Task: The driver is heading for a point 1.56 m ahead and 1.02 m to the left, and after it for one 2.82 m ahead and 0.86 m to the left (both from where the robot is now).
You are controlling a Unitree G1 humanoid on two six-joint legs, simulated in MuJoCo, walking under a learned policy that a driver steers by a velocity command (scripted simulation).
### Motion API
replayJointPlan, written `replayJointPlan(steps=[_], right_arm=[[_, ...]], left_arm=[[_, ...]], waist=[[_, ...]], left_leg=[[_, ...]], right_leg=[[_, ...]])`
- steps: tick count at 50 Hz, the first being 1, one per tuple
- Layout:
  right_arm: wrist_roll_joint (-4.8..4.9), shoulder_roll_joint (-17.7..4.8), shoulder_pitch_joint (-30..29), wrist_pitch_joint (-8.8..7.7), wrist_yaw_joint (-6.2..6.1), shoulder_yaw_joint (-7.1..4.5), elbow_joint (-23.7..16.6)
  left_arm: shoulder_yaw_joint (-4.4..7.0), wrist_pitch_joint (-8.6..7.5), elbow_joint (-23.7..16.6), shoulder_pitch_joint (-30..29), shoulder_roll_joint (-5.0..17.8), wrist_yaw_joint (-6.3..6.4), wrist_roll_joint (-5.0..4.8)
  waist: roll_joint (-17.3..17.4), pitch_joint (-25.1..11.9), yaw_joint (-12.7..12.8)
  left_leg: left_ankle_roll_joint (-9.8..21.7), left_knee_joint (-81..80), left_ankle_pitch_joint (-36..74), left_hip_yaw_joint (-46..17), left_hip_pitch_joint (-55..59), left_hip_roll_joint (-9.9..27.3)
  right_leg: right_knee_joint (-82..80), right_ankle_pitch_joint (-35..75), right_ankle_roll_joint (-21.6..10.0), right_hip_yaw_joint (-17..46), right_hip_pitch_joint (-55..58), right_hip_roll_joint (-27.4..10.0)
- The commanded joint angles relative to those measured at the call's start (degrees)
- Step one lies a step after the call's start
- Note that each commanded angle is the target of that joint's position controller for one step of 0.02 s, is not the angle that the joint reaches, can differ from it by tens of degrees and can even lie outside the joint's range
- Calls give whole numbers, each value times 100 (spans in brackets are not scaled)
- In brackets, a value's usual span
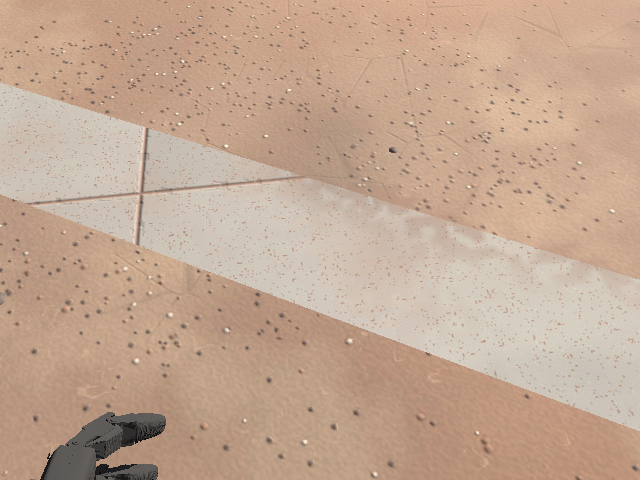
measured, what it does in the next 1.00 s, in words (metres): walks ahead, turning left: left foot, then right foot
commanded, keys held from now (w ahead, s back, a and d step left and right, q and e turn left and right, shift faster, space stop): w+q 0.38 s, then q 0.52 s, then w+q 0.10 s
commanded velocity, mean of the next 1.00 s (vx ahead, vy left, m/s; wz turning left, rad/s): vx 0.31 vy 0.00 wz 0.54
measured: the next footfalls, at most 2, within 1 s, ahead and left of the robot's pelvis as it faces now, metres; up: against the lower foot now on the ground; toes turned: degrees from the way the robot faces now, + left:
left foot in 0.48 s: +0.38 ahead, +0.18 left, +0.00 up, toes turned +19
right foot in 0.96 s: +0.52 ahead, +0.01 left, +0.00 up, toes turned +40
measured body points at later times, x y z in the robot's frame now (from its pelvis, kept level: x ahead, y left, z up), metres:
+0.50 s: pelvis +0.25 +0.05 -0.01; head +0.29 +0.07 +0.44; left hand +0.20 +0.35 -0.14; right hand +0.53 -0.13 -0.08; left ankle +0.34 +0.17 -0.73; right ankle +0.11 -0.12 -0.70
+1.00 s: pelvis +0.39 +0.07 +0.01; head +0.41 +0.08 +0.46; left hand +0.37 +0.39 -0.08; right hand +0.68 -0.08 -0.08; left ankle +0.34 +0.17 -0.72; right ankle +0.49 -0.01 -0.73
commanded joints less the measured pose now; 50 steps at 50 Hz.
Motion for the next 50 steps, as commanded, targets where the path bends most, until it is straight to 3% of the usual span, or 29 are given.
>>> replayJointPlan(steps=[1, 2, 3, 4, 6, 8, 10, 14, 19, 21, 22, 23, 24, 25, 26, 27, 28, 29, 30, 31, 33, 36, 38, 41, 45, 47, 48, 49, 50], right_arm=[[126, -496, 281, -221, 0, -20, -529], [184, -790, -249, -223, 1, -124, -667], [134, -733, -523, -203, -17, -129, -721], [68, -670, -665, -164, -21, -152, -762], [86, -433, -513, -21, 2, -148, -774], [72, -284, -619, 91, 8, -134, -863], [32, -242, -826, 137, 15, -131, -979], [30, -127, -1432, 83, 164, -73, -1171], [27, -195, -2218, 98, 305, -71, -1563], [-39, -343, -2130, 109, 345, -153, -1659], [-64, -479, -1780, 115, 348, -234, -1616], [-60, -701, -999, 109, 325, -376, -1427], [-68, -1070, -248, 140, 218, -554, -1244], [-55, -1741, -244, 206, 79, -646, -1267], [-129, -1735, -369, 128, 146, -576, -1635], [-117, -1333, -456, 91, 203, -485, -1692], [-36, -1123, -744, 49, 199, -431, -1649], [15, -946, -1033, 43, 171, -384, -1657], [-18, -853, -1253, 63, 124, -353, -1704], [-104, -847, -1374, 86, 100, -340, -1768], [-152, -913, -1474, 96, 60, -365, -1778], [-79, -1041, -1408, 180, -55, -411, -1738], [-35, -1037, -1439, 277, -124, -411, -1753], [-43, -1009, -1446, 389, -171, -402, -1773], [-39, -958, -1400, 455, -151, -394, -1791], [31, -869, -1537, 482, -153, -355, -1851], [28, -711, -1499, 486, -158, -299, -1867], [-43, -295, -1219, 475, -147, -173, -1859], [20, -456, -1265, 392, -136, -211, -2121]], left_arm=[[457, 70, 196, 2358, 1221, 82, 28], [365, 71, 195, 2024, 957, 105, -14], [312, 64, 196, 1662, 829, 107, 2], [270, 53, 225, 1378, 671, 92, 16], [270, -16, 287, 1086, 594, 85, 64], [316, -83, 393, 992, 660, 93, 38], [367, -101, 501, 1014, 776, 122, 50], [429, -41, 646, 1111, 981, 185, 30], [521, 116, 882, 1476, 1220, 202, -113], [561, 224, 877, 1344, 1362, 239, -160], [583, 279, 854, 1292, 1443, 271, -202], [571, 327, 816, 1191, 1421, 293, -244], [504, 302, 796, 1300, 1259, 297, -202], [279, 233, 592, 1772, 493, 238, 204], [202, 113, 514, 2024, 683, 171, 106], [325, 71, 465, 1315, 1137, 152, -125], [288, 65, 311, 981, 1049, 188, -169], [286, 103, 395, 941, 1003, 268, -54], [322, 174, 385, 974, 1085, 319, 14], [341, 257, 379, 1037, 1114, 325, 22], [306, 355, 408, 1189, 940, 347, 49], [245, 428, 355, 985, 781, 375, 80], [231, 478, 307, 775, 772, 356, 57], [231, 512, 185, 405, 781, 323, 8], [266, 406, 88, 274, 846, 262, -15], [309, 335, 159, 602, 860, 209, -57], [359, 317, 198, 774, 961, 212, -35], [420, 339, 186, 1015, 1263, 247, 51], [522, 359, 316, 1299, 1649, 221, 217]], waist=[[-1348, -2174, 1156], [-984, -1313, 1162], [-649, -892, 1009], [-606, -538, 855], [-752, -277, 574], [-584, -89, 472], [-427, 7, 464], [-314, 136, 662], [-269, 379, 896], [-398, 276, 713], [-516, -5, 503], [-441, -428, 70], [-134, -883, -288], [1606, -1335, 291], [1464, -2745, 251], [450, -2524, -88], [286, -1738, 59], [-86, -1196, 260], [12, -988, 444], [124, -895, 589], [184, -920, 733], [273, -1036, 690], [377, -1060, 626], [580, -861, 500], [846, -755, 434], [863, -849, 644], [693, -824, 713], [-313, -1060, 612], [-1696, -579, 557]], left_leg=[[64, 3776, -600, -413, -3779, 54], [81, 3935, -97, -338, -4079, 274], [54, 3804, 367, -221, -3923, 494], [30, 3551, 660, -207, -3767, 629], [-17, 3321, 967, -201, -3263, 809], [-84, 3074, 1169, -194, -3308, 869], [-132, 2622, 1618, -209, -3502, 880], [-61, 1283, 2781, 87, -3285, 790], [196, 410, 2553, 437, -3377, 654], [362, 221, 2040, 756, -3001, 342], [465, 188, 1837, 951, -2482, 83], [619, -184, 2197, 1065, -1496, -211], [833, -516, 3252, 732, -64, -207], [1479, -11, 5984, -1291, 1706, 1272], [2637, -707, 5283, -3783, 2590, 2330], [2328, -965, 5126, -3129, 2296, 2042], [2053, -1012, 4871, -2417, 1571, 1759], [1814, -1112, 4769, -2006, 769, 1507], [1744, -1247, 4797, -1798, 88, 1398], [1698, -1377, 4893, -1674, -411, 1291], [1688, -1420, 5269, -1417, -887, 1166], [1573, -1347, 5108, -1288, -1006, 983], [1413, -1347, 4241, -1351, -1069, 844], [1252, -1374, 2875, -1671, -1150, 726], [1176, -1021, 2985, -2213, -826, 734], [1002, -839, 2106, -2367, -930, 550], [795, -566, 1205, -2244, -1366, 291], [478, 669, -491, -1517, -2100, -259], [309, 1616, -970, -596, -3598, -825]], right_leg=[[-1027, -1619, -1344, 3886, 4881, -2300], [-1142, -1565, -1102, 2981, 4197, -2118], [-1297, -1098, -981, 2357, 3476, -1887], [-1504, -692, -933, 1877, 2877, -1691], [-1911, -255, -937, 1234, 2130, -1548], [-2143, 210, -981, 755, 1886, -1560], [-2237, 555, -981, 322, 1937, -1544], [-2291, 737, -815, -501, 2068, -1365], [-2049, 961, -640, -875, 2878, -1605], [-1309, 2907, -481, -1079, 3108, -1583], [-652, 4000, -382, -1152, 3144, -1516], [404, 4359, -212, -1286, 2947, -1313], [1803, 3332, 123, -1364, 2086, -1018], [3875, -2392, 525, -1284, -8, -238], [5317, -3783, 659, 68, -978, 413], [5377, -3260, 537, 568, -1237, 70], [4951, -2734, 445, 461, -1452, -112], [4539, -2376, 469, 447, -1332, -319], [4225, -2148, 476, 493, -981, -418], [4064, -2040, 473, 500, -617, -412], [3551, -1920, 553, 411, -315, -303], [2738, -1446, 703, 408, -266, -129], [2287, -1045, 748, 462, -170, -40], [1657, -874, 744, 559, -73, 89], [791, -1207, 631, 626, 219, 251], [-285, -763, 453, 509, 964, 226], [-794, -487, 276, 636, 1627, -86], [-1077, -937, -177, 1719, 2474, -1280], [-1662, -1875, -1016, 3483, 2588, -2090]])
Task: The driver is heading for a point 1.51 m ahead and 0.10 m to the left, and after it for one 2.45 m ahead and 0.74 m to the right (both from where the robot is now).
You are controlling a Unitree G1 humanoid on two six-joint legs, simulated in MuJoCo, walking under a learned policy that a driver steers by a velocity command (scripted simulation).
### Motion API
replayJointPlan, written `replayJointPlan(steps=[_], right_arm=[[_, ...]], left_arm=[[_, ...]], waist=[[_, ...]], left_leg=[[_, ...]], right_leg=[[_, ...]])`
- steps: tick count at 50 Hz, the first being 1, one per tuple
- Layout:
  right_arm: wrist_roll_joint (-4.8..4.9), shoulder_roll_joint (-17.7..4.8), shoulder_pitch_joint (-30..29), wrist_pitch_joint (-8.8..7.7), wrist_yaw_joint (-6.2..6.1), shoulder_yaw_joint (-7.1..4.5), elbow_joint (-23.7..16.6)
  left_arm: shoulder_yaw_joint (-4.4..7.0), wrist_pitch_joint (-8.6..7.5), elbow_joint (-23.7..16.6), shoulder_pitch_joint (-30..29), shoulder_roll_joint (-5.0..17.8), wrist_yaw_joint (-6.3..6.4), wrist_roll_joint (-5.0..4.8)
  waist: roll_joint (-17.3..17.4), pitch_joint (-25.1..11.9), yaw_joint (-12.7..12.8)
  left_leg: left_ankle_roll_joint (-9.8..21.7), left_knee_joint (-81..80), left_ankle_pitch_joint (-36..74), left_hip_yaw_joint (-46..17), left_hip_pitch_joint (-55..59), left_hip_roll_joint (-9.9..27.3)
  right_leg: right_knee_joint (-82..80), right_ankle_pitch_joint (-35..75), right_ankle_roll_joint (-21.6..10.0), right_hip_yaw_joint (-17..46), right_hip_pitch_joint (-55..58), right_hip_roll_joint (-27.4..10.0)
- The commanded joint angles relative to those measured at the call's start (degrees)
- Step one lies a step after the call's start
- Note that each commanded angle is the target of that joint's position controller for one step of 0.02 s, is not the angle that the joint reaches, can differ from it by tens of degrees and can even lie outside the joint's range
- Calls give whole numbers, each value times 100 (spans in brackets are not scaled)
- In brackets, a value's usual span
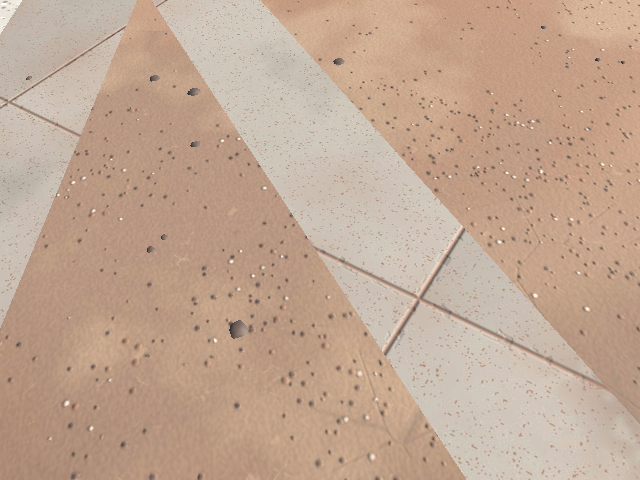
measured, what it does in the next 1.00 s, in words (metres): walks ahead: left foot, then right foot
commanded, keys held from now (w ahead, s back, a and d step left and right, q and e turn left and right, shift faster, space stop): w+q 0.24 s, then w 0.38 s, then w+e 0.38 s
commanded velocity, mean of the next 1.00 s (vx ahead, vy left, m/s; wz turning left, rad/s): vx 0.43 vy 0.00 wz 0.16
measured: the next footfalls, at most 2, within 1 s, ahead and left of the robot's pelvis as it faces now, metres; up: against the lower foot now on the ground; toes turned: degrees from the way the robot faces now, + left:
left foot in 0.42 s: +0.20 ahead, +0.20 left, +0.00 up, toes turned +15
right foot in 0.94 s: +0.59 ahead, +0.06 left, +0.00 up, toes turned +6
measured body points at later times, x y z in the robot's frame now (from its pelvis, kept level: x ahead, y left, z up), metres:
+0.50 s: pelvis +0.15 +0.08 +0.00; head +0.18 +0.10 +0.45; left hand +0.12 +0.37 -0.13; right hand +0.40 -0.12 -0.07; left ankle +0.17 +0.19 -0.73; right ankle +0.07 -0.11 -0.66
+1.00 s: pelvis +0.43 +0.12 -0.02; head +0.48 +0.12 +0.43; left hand +0.61 +0.39 -0.10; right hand +0.50 -0.16 -0.14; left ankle +0.20 +0.21 -0.66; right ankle +0.55 +0.06 -0.73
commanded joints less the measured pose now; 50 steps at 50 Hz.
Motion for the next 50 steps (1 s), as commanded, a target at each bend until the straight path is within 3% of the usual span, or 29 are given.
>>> replayJointPlan(steps=[1, 2, 4, 5, 7, 10, 14, 16, 18, 19, 20, 21, 22, 23, 24, 25, 26, 28, 30, 33, 37, 41, 44, 45, 46, 47, 48, 49, 50], right_arm=[[-30, -740, 18, -224, 21, -141, -635], [-20, -929, -52, -227, 47, -217, -548], [-42, -770, -27, -189, 78, -214, -460], [-19, -614, -111, -212, 127, -173, -480], [25, -395, -298, -270, 187, -103, -566], [27, -260, -577, -320, 242, -43, -692], [21, -77, -806, -377, 328, 59, -751], [33, -103, -812, -398, 361, 68, -728], [45, -203, -731, -412, 379, 41, -717], [32, -246, -457, -420, 374, 4, -630], [20, -428, 88, -410, 342, -109, -438], [21, -744, 903, -390, 283, -272, -222], [-66, -1462, 1610, -371, 182, -397, -191], [-16, -1397, 1729, -438, 217, -347, -188], [-33, -1052, 1470, -531, 259, -217, -159], [-41, -803, 1188, -575, 276, -135, -140], [-39, -598, 875, -593, 288, -60, -138], [-98, -414, 476, -638, 287, 7, -162], [-101, -443, 428, -717, 258, -5, -81], [-98, -496, 558, -764, 196, -23, 132], [-108, -621, 826, -791, 135, -50, 394], [-56, -677, 1084, -742, 112, -90, 673], [-55, -803, 1012, -630, 43, -133, 712], [-69, -889, 993, -580, 3, -154, 695], [-81, -945, 936, -515, -39, -158, 663], [-82, -929, 901, -495, -90, -129, 608], [-221, -435, 1417, -599, -60, 43, 357], [-232, -160, 1525, -800, 62, 200, 362], [19, -648, 920, -966, 172, 71, 231]], left_arm=[[374, -122, -284, 538, 1238, 3, 100], [309, -137, -339, 378, 959, 42, 11], [258, -122, -359, 301, 807, 118, -98], [239, -135, -337, 413, 792, 145, -75], [253, -176, -287, 631, 812, 144, -27], [294, -212, -217, 821, 919, 108, -29], [357, -230, -91, 912, 1116, 13, -101], [375, -233, 2, 994, 1182, -57, -174], [400, -205, 105, 1028, 1262, -111, -264], [399, -180, 144, 949, 1292, -123, -309], [350, -183, 197, 998, 1191, -127, -297], [243, -215, 213, 1064, 924, -122, -219], [28, -296, -162, 1130, 402, -146, 22], [47, -419, -179, 1019, 523, -115, -91], [176, -477, -228, 726, 971, -140, -280], [171, -490, -257, 539, 946, -145, -314], [159, -477, -204, 500, 868, -130, -209], [168, -388, -119, 679, 760, -157, -131], [144, -301, -53, 743, 611, -174, -113], [81, -257, -139, 338, 438, -179, -100], [-21, -289, -324, -415, 263, -298, -198], [-29, -306, -594, -899, 294, -437, -219], [27, -306, -702, -775, 410, -522, -168], [98, -281, -672, -492, 545, -513, -154], [219, -254, -554, 132, 765, -485, -150], [366, -227, -402, 966, 1053, -409, -168], [528, -193, -368, 1682, 1681, -317, -127], [459, -220, -372, 1675, 1518, -330, -242], [365, -207, -374, 1596, 1159, -295, -211]], waist=[[-1466, -155, 157], [-1146, -1, 171], [-979, 89, 193], [-936, 129, 264], [-926, 148, 391], [-920, 124, 527], [-896, 205, 574], [-926, 272, 550], [-922, 355, 420], [-857, 301, 179], [-686, 5, -112], [-368, -537, -502], [1222, -1289, -588], [1390, -1689, -644], [852, -1069, -638], [746, -637, -481], [471, -311, -316], [609, -49, 13], [406, -3, 146], [214, 170, 78], [204, 453, -228], [73, 637, -361], [236, 339, -179], [388, 39, -22], [439, -372, 323], [280, -833, 779], [-861, -1712, 685], [-1366, -2486, 544], [-876, -1984, 783]], left_leg=[[-94, 2005, -997, 186, -2301, 518], [-200, 2240, -550, 285, -2350, 670], [-421, 2569, -16, 488, -2499, 843], [-463, 2670, 238, 612, -2467, 923], [-514, 2478, 609, 828, -2434, 1008], [-580, 1831, 976, 939, -2310, 1151], [-470, 623, 1142, 1165, -1473, 1180], [-343, 179, 988, 1311, -992, 1103], [-135, -271, 857, 1423, -576, 1021], [-1, -676, 1027, 1568, -23, 891], [142, -944, 1178, 1680, 953, 685], [295, -991, 1211, 1393, 2193, 778], [1033, -1248, 942, -1177, 4055, 2392], [1661, -2147, 234, -3004, 4147, 3027], [1469, -2210, 34, -2341, 3661, 2890], [1285, -2197, 210, -1619, 3065, 2632], [1168, -2324, 550, -1101, 2471, 2380], [1053, -2678, 1306, -506, 1667, 2084], [1100, -2861, 2086, -121, 1502, 2025], [1006, -2959, 2735, 459, 1579, 1954], [774, -3211, 2446, 1074, 1516, 1916], [666, -3044, 2719, 1371, 2292, 2202], [475, -2269, 4910, 1612, 2851, 2272], [389, -1719, 6071, 1693, 3000, 2236], [276, -763, 6853, 1840, 2936, 2118], [71, 564, 6486, 1979, 2103, 1935], [-296, 2887, 3532, 1963, -203, 1281], [-477, 4272, -1009, 937, -1659, 270], [-348, 4500, -737, 355, -2283, 687]], right_leg=[[-1799, -1971, -1487, 3291, 1745, -2465], [-1773, -2104, -1283, 2667, 1615, -2190], [-1795, -1780, -965, 1899, 1693, -1813], [-1875, -1451, -930, 1538, 1606, -1712], [-2020, -1017, -930, 999, 1592, -1604], [-2111, -535, -1006, 501, 1712, -1664], [-2122, -106, -977, -104, 1420, -1683], [-2084, -76, -974, -215, 1312, -1740], [-1947, 25, -954, -217, 1326, -1889], [-1651, 458, -882, -342, 1211, -1873], [-963, 1415, -751, -592, 995, -1706], [329, 1801, -489, -1057, 557, -1376], [2730, -262, 45, -1356, -1455, -703], [3951, -2146, 110, -426, -2482, -230], [4373, -1818, -4, -126, -2914, -575], [4237, -1313, -129, -191, -2910, -799], [3907, -858, -136, -189, -2713, -962], [3454, -247, -78, -154, -2100, -1094], [3193, 131, 29, -211, -2037, -1036], [2230, 900, 134, -197, -2231, -973], [880, 1955, -13, -364, -1845, -706], [244, 1815, -275, -312, -2005, -522], [154, 1029, -539, -657, -1601, -189], [245, 684, -649, -847, -1172, 23], [211, 512, -792, -999, -366, 263], [29, 810, -1023, -728, 1118, 230], [166, 766, -1909, 1709, 3595, -1241], [-897, -106, -2688, 4438, 4629, -2129], [-1172, -670, -2294, 3903, 4362, -1923]])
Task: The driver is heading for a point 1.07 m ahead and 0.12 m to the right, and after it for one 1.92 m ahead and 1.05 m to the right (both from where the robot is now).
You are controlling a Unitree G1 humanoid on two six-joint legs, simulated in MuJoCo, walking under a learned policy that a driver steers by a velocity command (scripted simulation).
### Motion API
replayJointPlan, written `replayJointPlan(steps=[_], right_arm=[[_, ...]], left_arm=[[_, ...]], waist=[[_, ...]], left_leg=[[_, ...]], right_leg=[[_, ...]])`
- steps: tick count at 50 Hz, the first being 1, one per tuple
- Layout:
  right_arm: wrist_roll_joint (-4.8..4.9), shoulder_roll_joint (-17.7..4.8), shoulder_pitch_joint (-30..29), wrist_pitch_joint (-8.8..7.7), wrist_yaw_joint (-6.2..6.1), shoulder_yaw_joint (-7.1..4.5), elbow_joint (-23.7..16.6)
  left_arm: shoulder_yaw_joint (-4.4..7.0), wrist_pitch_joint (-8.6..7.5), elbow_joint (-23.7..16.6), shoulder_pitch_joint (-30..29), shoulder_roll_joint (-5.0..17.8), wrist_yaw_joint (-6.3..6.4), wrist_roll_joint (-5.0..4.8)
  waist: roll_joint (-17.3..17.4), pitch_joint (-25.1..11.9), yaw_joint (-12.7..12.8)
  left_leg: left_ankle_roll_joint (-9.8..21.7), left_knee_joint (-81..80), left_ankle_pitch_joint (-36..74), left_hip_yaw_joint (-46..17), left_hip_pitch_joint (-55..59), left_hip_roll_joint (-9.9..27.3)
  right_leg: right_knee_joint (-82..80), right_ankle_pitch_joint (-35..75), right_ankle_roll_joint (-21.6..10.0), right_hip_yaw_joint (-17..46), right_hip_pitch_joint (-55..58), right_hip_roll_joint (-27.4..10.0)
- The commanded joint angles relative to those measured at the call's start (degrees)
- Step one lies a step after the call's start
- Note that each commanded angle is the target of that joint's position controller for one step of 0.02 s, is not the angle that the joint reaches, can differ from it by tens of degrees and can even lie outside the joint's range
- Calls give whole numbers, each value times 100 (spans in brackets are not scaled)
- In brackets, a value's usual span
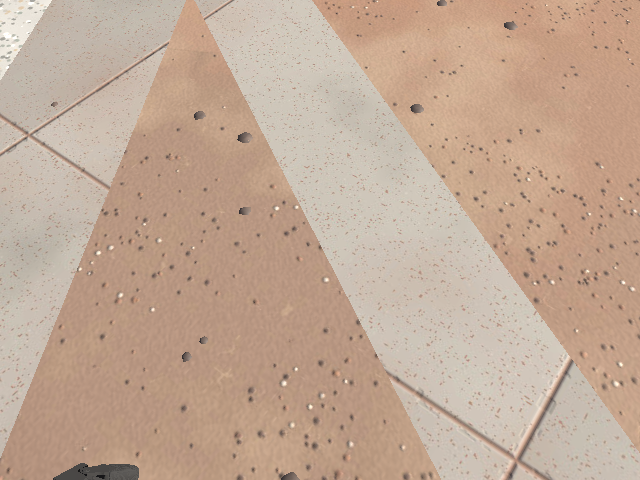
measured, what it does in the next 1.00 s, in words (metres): walks ahead, turning right: left foot, then right foot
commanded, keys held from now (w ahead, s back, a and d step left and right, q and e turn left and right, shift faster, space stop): w+e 0.32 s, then w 0.68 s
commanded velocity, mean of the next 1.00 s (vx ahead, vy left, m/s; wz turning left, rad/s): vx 0.50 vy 0.00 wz -0.29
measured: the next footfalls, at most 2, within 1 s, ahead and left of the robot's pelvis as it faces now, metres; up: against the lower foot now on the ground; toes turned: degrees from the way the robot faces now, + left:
left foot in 0.40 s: +0.43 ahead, +0.11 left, +0.00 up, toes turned -17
right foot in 0.90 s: +0.62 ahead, -0.20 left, +0.00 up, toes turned -18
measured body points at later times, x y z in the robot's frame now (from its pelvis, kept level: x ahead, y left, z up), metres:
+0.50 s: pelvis +0.30 +0.04 +0.01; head +0.32 +0.04 +0.46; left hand +0.43 +0.29 -0.10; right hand +0.41 -0.26 -0.06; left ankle +0.39 +0.12 -0.71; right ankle +0.14 -0.06 -0.64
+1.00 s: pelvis +0.54 -0.08 +0.02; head +0.57 -0.10 +0.46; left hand +0.81 +0.09 -0.06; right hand +0.47 -0.36 -0.12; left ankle +0.44 +0.10 -0.64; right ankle +0.59 -0.19 -0.71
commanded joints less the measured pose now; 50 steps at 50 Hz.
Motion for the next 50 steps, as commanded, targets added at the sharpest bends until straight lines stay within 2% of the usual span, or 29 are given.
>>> replayJointPlan(steps=[1, 2, 3, 4, 5, 8, 11, 15, 18, 19, 20, 21, 22, 23, 24, 25, 26, 28, 31, 34, 38, 41, 43, 45, 46, 47, 48, 49, 50], right_arm=[[236, -836, -428, -469, 149, -80, -878], [132, -770, -645, -508, 120, -70, -925], [1, -810, -659, -475, 79, -120, -924], [-32, -791, -551, -414, 77, -131, -935], [-57, -732, -412, -351, 68, -125, -908], [-112, -493, -669, -237, 30, -45, -983], [-92, -295, -1394, -267, 54, 38, -1121], [54, -461, -1945, -346, 142, -21, -1245], [76, -665, -1704, -418, 199, -129, -1173], [60, -698, -1374, -444, 195, -173, -1075], [-8, -843, -892, -475, 163, -251, -987], [-86, -1124, -100, -482, 122, -320, -931], [-83, -1623, 403, -392, 176, -472, -588], [75, -1058, 383, -374, 221, -365, -636], [77, -747, 131, -353, 205, -273, -663], [0, -671, -145, -321, 203, -221, -702], [-26, -570, -282, -298, 198, -179, -663], [-44, -435, -372, -311, 183, -123, -602], [59, -617, -265, -316, 173, -163, -443], [89, -822, -169, -261, 148, -208, -304], [150, -916, 184, -192, 146, -207, -56], [180, -970, 349, -113, 130, -220, 106], [181, -1069, 306, -50, 100, -250, 157], [161, -980, 222, -16, 70, -200, 138], [-9, -664, 194, -39, 52, -60, -47], [44, -104, 886, -145, 82, 102, -104], [152, -724, 505, -227, 117, -38, -41], [245, -911, -8, -276, 147, -105, -198], [202, -832, -255, -288, 126, -91, -227]], left_arm=[[326, -3, -85, 1495, 967, 136, -12], [282, -1, -146, 1141, 862, 151, 6], [231, -8, -226, 889, 727, 170, 61], [222, -5, -308, 750, 715, 190, 118], [228, -9, -320, 671, 701, 211, 102], [275, -26, -250, 752, 869, 298, 56], [312, 34, -138, 987, 964, 372, -12], [323, 131, 19, 1403, 961, 412, -69], [310, 171, 50, 1424, 876, 428, -17], [286, 181, 52, 1386, 789, 420, 2], [210, 164, 40, 1427, 575, 396, 35], [82, 142, -41, 1533, 253, 377, 127], [-11, 78, -90, 2428, -23, 365, -69], [82, 62, 22, 2208, 583, 396, -127], [164, 63, -87, 1451, 868, 397, -93], [148, 59, -193, 1057, 790, 411, -15], [144, 26, -285, 826, 706, 390, 65], [126, 10, -285, 909, 523, 330, 45], [38, 26, -353, 687, 269, 299, 82], [-47, -19, -455, 170, 118, 256, 91], [-46, -69, -587, -464, 166, 183, 24], [-13, -98, -728, -753, 258, 116, 0], [49, -117, -702, -542, 394, 99, 15], [263, -100, -332, 738, 775, 171, 74], [381, -64, -160, 1817, 1220, 243, 136], [420, -34, -61, 1950, 1512, 202, 125], [280, -26, -92, 1871, 960, 192, 54], [210, -37, -110, 1504, 801, 198, 38], [175, -46, -139, 1164, 721, 187, 77]], waist=[[-359, -1494, 800], [129, -888, 546], [151, -595, 337], [-85, -494, 167], [-168, -460, 64], [-190, -297, 78], [-301, -266, 384], [-455, -327, 601], [-658, -392, 420], [-690, -462, 228], [-607, -797, -6], [47, -1556, -300], [2028, -2047, 45], [1305, -1621, -183], [739, -885, -337], [365, -575, -260], [315, -283, -187], [626, -257, 28], [591, -210, 36], [475, -162, -113], [468, -56, -327], [496, 51, -305], [533, -73, -83], [386, -887, 588], [-344, -1775, 974], [-1823, -2371, 591], [-1123, -1953, 787], [-833, -1174, 717], [-400, -783, 552]], left_leg=[[100, 2377, 210, -914, -3840, 142], [115, 1759, 506, -810, -3667, 353], [72, 1336, 711, -773, -3293, 504], [2, 1183, 771, -771, -2962, 542], [-88, 933, 789, -731, -2830, 586], [-345, -47, 1400, -486, -2682, 526], [-413, -1517, 2774, -424, -2223, 262], [-378, -2467, 3120, -598, -1924, 9], [-126, -2747, 2599, -658, -1671, 56], [27, -2946, 2543, -541, -1231, 43], [256, -3020, 2430, -615, -389, 216], [645, -2961, 2137, -1607, 953, 1157], [1690, -3515, 824, -4301, 2528, 2269], [1609, -3888, -604, -4814, 2339, 2263], [1353, -3943, -411, -3923, 1710, 1988], [1232, -3993, 315, -3252, 1141, 1733], [1269, -4103, 959, -2822, 706, 1549], [1215, -4299, 1771, -2208, 280, 1249], [1355, -4537, 2522, -1719, 96, 1238], [1293, -4666, 2798, -1240, 15, 1142], [1158, -4624, 2868, -930, 65, 1129], [1054, -4437, 3026, -993, 486, 1357], [935, -4064, 3775, -934, 701, 1407], [668, -2519, 4948, -500, 277, 985], [434, -679, 3306, -234, -900, 628], [146, 1027, -427, -345, -2895, -280], [190, 1618, -562, -870, -3549, 20], [245, 1619, -14, -738, -3812, 265], [214, 1396, 487, -601, -3625, 488]], right_leg=[[-1739, -929, -1399, 3746, 4486, -1952], [-1865, -377, -1244, 3194, 3479, -1725], [-2015, 214, -1189, 2814, 2758, -1552], [-2134, 623, -1244, 2695, 2255, -1441], [-2221, 868, -1268, 2519, 1986, -1361], [-2311, 1344, -1169, 1920, 1303, -1103], [-2178, 850, -815, 1600, 1050, -747], [-1805, 139, -645, 2149, 1536, -909], [-1269, 109, -490, 2583, 2113, -1176], [-1005, 321, -397, 2549, 2122, -1112], [-334, 651, -229, 2326, 2005, -847], [1233, -197, -22, 1858, 1400, -488], [3065, -2436, 371, 1140, -604, 290], [3711, -2399, 420, 1357, -1358, -100], [3828, -1866, 410, 1298, -1531, -285], [3701, -1503, 421, 1095, -1406, -460], [3391, -1246, 438, 1035, -1373, -604], [2891, -1008, 466, 868, -924, -826], [2051, -826, 581, 604, -898, -907], [922, 73, 630, 464, -675, -910], [-40, 903, 615, 316, -212, -718], [-401, 664, 431, 340, -185, -661], [-621, 368, 262, 240, 278, -547], [-810, 472, -44, 110, 2241, -433], [-624, 677, -445, 1410, 3946, -1588], [-1333, -730, -1257, 3949, 5328, -2629], [-1706, -1554, -1099, 4144, 5010, -2496], [-1829, -1315, -909, 3369, 4315, -2319], [-1954, -647, -825, 2809, 3599, -2083]])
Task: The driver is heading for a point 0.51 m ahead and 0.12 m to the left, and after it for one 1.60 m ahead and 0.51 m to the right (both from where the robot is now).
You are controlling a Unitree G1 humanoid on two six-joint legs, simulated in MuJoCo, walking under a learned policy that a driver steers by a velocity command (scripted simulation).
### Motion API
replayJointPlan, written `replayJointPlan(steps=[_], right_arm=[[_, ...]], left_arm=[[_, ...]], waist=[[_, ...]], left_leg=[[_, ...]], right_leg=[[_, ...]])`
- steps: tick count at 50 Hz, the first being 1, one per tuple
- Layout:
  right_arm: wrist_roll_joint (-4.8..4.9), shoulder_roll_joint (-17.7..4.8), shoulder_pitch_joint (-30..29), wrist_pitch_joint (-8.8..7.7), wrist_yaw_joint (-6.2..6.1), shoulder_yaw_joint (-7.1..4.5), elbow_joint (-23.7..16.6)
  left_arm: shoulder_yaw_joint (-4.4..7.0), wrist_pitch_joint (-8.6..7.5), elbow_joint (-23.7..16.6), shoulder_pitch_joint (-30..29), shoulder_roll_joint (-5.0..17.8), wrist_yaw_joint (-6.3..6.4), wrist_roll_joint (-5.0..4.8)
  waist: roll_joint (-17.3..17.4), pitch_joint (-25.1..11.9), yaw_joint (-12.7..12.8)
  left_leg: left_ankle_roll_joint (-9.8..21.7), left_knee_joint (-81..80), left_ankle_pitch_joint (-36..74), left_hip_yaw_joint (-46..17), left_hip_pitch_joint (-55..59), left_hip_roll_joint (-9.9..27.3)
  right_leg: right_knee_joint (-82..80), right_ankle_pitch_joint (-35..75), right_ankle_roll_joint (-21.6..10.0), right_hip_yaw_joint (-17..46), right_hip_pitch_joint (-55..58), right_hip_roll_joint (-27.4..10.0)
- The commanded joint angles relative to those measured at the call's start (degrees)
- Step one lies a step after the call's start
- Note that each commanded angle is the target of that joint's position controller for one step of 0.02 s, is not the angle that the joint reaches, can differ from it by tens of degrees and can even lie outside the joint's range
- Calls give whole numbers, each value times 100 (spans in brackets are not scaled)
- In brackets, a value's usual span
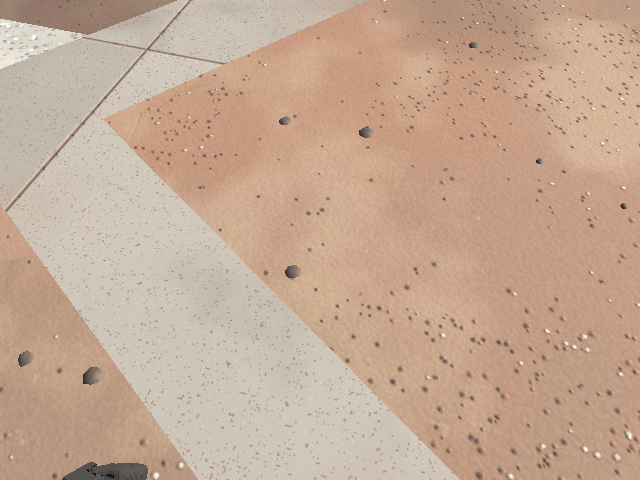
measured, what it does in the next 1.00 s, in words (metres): walks ahead, turning left: left foot, then right foot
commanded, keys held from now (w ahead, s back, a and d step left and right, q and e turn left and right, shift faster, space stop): w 0.06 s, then w+q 0.06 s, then q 0.88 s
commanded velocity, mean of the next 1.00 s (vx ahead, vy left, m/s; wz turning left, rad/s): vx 0.18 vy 0.00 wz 0.41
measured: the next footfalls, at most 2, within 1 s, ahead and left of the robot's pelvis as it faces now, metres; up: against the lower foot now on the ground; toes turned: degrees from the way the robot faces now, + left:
left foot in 0.40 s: +0.35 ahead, +0.13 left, +0.00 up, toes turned +8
right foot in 0.84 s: +0.39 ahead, -0.09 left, +0.00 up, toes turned +29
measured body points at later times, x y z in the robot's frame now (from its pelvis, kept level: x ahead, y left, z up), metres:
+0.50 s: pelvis +0.21 +0.03 -0.01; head +0.26 +0.05 +0.44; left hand +0.27 +0.33 -0.13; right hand +0.44 -0.20 -0.09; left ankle +0.31 +0.13 -0.73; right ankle +0.12 -0.11 -0.65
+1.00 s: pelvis +0.29 -0.01 +0.01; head +0.32 -0.02 +0.46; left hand +0.27 +0.30 -0.08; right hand +0.56 -0.21 -0.09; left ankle +0.23 +0.11 -0.65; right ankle +0.36 -0.11 -0.73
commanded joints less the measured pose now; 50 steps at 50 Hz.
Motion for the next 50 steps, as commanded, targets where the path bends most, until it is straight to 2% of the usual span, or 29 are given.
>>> replayJointPlan(steps=[1, 2, 5, 7, 11, 13, 16, 18, 19, 20, 21, 22, 23, 24, 25, 26, 27, 29, 31, 34, 38, 41, 42, 43, 44, 45, 46, 48, 50], right_arm=[[-57, -713, -492, -199, -11, -173, -615], [-88, -640, -408, -165, 3, -172, -596], [-50, -381, -308, 10, -8, -133, -506], [-73, -333, -675, 68, -17, -119, -614], [-114, -127, -1246, -4, 73, -43, -771], [-94, -168, -1512, -8, 144, -56, -917], [-111, -340, -1666, 26, 267, -130, -1140], [-159, -497, -1419, 39, 338, -213, -1196], [-164, -621, -967, 32, 346, -298, -1110], [-173, -896, -435, 21, 283, -432, -1000], [-202, -1466, -118, 70, 159, -553, -1079], [-222, -1528, -338, 109, 118, -514, -1279], [-172, -1105, -464, 175, 121, -429, -1415], [-145, -898, -811, 211, 97, -371, -1501], [-81, -760, -1038, 264, 74, -334, -1497], [-67, -711, -1187, 300, 32, -320, -1529], [-130, -761, -1272, 341, 16, -336, -1560], [-206, -859, -1342, 381, -29, -391, -1612], [-169, -941, -1278, 400, -102, -435, -1618], [-119, -974, -1318, 480, -188, -464, -1655], [-119, -949, -1254, 582, -199, -476, -1673], [-45, -896, -1318, 655, -207, -464, -1702], [-9, -787, -1218, 671, -218, -432, -1690], [-44, -470, -934, 677, -206, -354, -1678], [1, -618, -1111, 598, -189, -423, -1918], [-112, -1097, -953, 556, -188, -569, -1741], [-66, -1166, -828, 593, -181, -630, -1577], [-78, -862, -623, 736, -222, -574, -1408], [-13, -644, -799, 773, -197, -501, -1509]], left_arm=[[233, -18, -13, 870, 730, 6, 55], [213, -59, -7, 787, 663, -6, 112], [239, -161, 143, 687, 653, 10, 58], [264, -192, 289, 778, 727, 54, 97], [268, -144, 468, 814, 846, 165, 140], [282, -87, 580, 938, 934, 219, 111], [331, 82, 684, 934, 1035, 303, 14], [373, 210, 658, 811, 1114, 390, -49], [379, 276, 615, 718, 1107, 436, -69], [347, 309, 577, 822, 1019, 464, -38], [233, 266, 413, 1192, 755, 446, 212], [89, 213, 315, 1614, 435, 327, 242], [193, 185, 424, 1385, 909, 232, 112], [207, 213, 278, 910, 929, 226, -30], [212, 276, 309, 759, 850, 285, 6], [248, 357, 273, 658, 909, 362, 77], [250, 418, 250, 681, 855, 376, 92], [222, 442, 282, 821, 697, 410, 109], [206, 441, 276, 748, 640, 439, 111], [207, 445, 221, 516, 620, 431, 91], [229, 346, 130, 318, 640, 365, 42], [284, 242, 205, 607, 661, 286, 2], [349, 229, 247, 771, 818, 286, 35], [436, 261, 188, 839, 1227, 318, 150], [523, 313, 220, 656, 1551, 296, 353], [435, 291, 4, 319, 1181, 315, 353], [364, 291, -71, 62, 908, 350, 270], [297, 318, -124, -122, 713, 393, 95], [271, 377, -110, -14, 690, 432, 115]], waist=[[-354, -387, 516], [-514, -353, 358], [-507, -282, 163], [-368, -34, 232], [-349, -30, 419], [-354, -91, 522], [-422, -120, 500], [-496, -277, 326], [-429, -493, 96], [-96, -820, -126], [1000, -1462, -28], [1618, -2326, 296], [661, -2500, -11], [401, -1835, 34], [-87, -1224, 177], [5, -938, 268], [241, -790, 392], [516, -804, 462], [539, -963, 408], [613, -996, 313], [845, -871, 193], [899, -829, 387], [737, -823, 439], [-320, -933, 276], [-1987, -522, 181], [-1318, -496, 179], [-913, -453, 92], [-744, -320, 100], [-845, -211, 209]], left_leg=[[8, 725, 715, -153, -2627, 567], [-18, 583, 904, -198, -2261, 687], [-167, 202, 1268, -149, -2094, 737], [-257, -330, 1764, -201, -2312, 730], [-195, -1909, 3144, 78, -1570, 396], [-149, -2268, 3466, 145, -1450, 292], [9, -2582, 2845, 179, -1649, 216], [174, -2700, 2207, 362, -1391, 30], [293, -2983, 2254, 480, -854, -149], [492, -3438, 3269, 332, 15, -217], [1104, -3069, 5965, -1302, 1654, 1028], [2380, -3297, 6313, -3531, 2989, 2206], [2184, -3544, 5231, -3149, 2657, 1937], [1887, -3659, 4434, -2529, 2030, 1645], [1578, -3870, 3731, -2105, 1235, 1359], [1442, -4029, 3193, -1972, 585, 1209], [1370, -4176, 2881, -1876, 76, 984], [1356, -4242, 2927, -1728, -278, 795], [1347, -4180, 2843, -1772, -232, 770], [1180, -4190, 1776, -1941, -335, 632], [1067, -4116, 1244, -2379, -218, 591], [864, -3791, 1505, -2591, -158, 453], [637, -3517, 1209, -2437, -436, 220], [288, -2330, -68, -1703, -1080, -319], [-4, -1146, -866, -613, -2099, -1035], [-200, -22, -645, -794, -2072, -612], [-280, 393, -290, -715, -2008, -592], [-508, 1083, 194, -566, -2155, -502], [-634, 1015, 439, -246, -2168, -400]], right_leg=[[-1669, -36, -1088, 2383, 2357, -1631], [-1763, 640, -1058, 2090, 1974, -1508], [-2158, 966, -1112, 1393, 1534, -1394], [-2256, 1627, -1075, 974, 1452, -1388], [-2082, 2996, -705, -125, 1267, -1057], [-1957, 3064, -658, -227, 1536, -1166], [-1440, 3256, -568, -230, 2203, -1410], [-736, 3933, -454, -235, 2430, -1472], [-28, 4137, -324, -334, 2371, -1346], [1090, 3659, -40, -539, 2056, -975], [2958, 834, 352, -643, 571, -409], [4662, -3188, 626, 100, -1086, 583], [4929, -2866, 546, 898, -1228, 159], [4805, -2450, 498, 806, -1443, -14], [4316, -2141, 525, 724, -1466, -214], [3827, -1882, 550, 729, -1251, -340], [3509, -1701, 580, 653, -892, -299], [2910, -1547, 671, 562, -564, -165], [2456, -1357, 755, 623, -490, -123], [1908, -955, 803, 711, -327, -72], [1116, -1004, 727, 753, -74, 31], [-261, -550, 516, 624, 630, 87], [-833, -203, 363, 756, 1168, -235], [-1186, -63, -99, 1812, 1771, -1502], [-1538, 706, -989, 3186, 1409, -2343], [-1450, 889, -1129, 2960, 1263, -2394], [-1314, 959, -886, 2336, 1168, -2054], [-1187, 1030, -669, 1602, 1294, -1653], [-1250, 1148, -703, 1067, 1324, -1429]])
Velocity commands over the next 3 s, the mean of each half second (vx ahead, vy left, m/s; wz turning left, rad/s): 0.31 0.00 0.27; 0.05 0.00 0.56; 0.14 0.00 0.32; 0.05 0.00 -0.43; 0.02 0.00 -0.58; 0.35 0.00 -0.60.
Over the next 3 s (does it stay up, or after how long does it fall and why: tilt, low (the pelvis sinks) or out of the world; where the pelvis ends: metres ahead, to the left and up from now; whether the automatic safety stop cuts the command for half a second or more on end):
stays up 0.58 0.10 0.00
